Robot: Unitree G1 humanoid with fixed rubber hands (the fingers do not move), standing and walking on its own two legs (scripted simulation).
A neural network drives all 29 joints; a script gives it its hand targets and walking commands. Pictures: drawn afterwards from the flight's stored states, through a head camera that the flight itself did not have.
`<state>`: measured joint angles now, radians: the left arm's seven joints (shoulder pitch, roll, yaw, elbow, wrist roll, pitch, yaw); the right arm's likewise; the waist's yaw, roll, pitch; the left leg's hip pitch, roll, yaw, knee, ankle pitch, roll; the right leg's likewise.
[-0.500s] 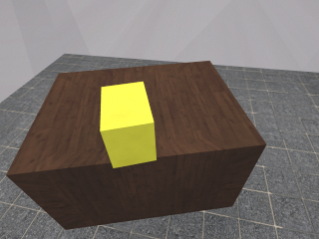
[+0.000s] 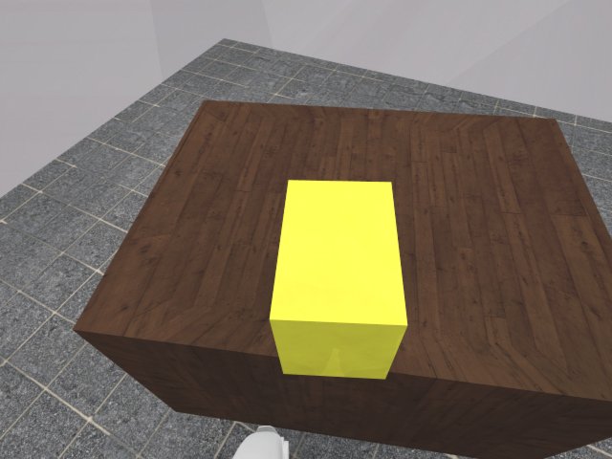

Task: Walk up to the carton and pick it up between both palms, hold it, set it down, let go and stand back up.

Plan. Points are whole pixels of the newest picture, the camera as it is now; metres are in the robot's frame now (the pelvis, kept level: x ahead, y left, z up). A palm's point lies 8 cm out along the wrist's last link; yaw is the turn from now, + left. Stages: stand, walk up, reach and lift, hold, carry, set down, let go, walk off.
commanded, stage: walk up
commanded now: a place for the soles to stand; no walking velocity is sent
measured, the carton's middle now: (336, 279) +0.40 +0.01 -0.04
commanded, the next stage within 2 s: none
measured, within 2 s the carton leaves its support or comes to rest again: neither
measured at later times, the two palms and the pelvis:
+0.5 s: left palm (175, 418) +0.20 +0.23 -0.11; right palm out of the picture +0.16 -0.24 -0.14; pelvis +0.06 +0.01 -0.01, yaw -7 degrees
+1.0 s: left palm out of the picture +0.13 +0.23 -0.11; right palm out of the picture +0.07 -0.21 -0.11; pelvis +0.03 +0.02 +0.02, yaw -12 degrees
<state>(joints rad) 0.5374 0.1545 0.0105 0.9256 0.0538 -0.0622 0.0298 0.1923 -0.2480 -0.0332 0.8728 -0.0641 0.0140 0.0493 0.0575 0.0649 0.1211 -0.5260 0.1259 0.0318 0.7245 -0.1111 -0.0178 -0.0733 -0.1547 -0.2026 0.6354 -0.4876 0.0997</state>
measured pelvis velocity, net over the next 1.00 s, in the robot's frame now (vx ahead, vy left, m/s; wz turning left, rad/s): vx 0.03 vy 0.02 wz -0.21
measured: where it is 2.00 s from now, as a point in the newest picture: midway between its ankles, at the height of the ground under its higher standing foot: outside the picture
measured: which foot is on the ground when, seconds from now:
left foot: down 0.00-0.42, up 0.44-0.66, down 0.68-1.00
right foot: down 0.00-0.06, up 0.08-0.38, down 0.40-1.00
